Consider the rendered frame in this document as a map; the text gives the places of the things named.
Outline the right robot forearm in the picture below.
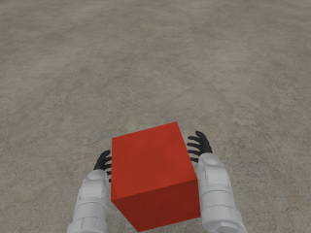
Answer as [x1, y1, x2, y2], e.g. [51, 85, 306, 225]
[197, 152, 248, 233]

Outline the robot right hand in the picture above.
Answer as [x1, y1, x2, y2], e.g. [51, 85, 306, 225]
[187, 130, 213, 163]

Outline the left robot forearm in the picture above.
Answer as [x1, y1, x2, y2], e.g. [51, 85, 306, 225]
[66, 169, 109, 233]

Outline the robot left hand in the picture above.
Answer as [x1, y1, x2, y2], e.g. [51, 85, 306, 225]
[93, 150, 112, 183]

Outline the carton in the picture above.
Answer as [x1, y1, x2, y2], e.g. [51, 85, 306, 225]
[111, 121, 201, 232]

